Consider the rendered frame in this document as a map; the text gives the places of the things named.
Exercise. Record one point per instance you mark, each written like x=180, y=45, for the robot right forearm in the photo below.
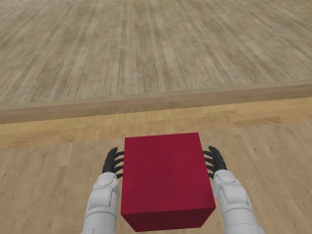
x=235, y=206

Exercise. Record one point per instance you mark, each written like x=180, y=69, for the carton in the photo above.
x=165, y=184

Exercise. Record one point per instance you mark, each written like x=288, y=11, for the robot left hand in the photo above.
x=110, y=162

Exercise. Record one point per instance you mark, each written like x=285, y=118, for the robot right hand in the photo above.
x=217, y=161

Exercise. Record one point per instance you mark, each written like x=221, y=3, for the robot left forearm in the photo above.
x=101, y=212

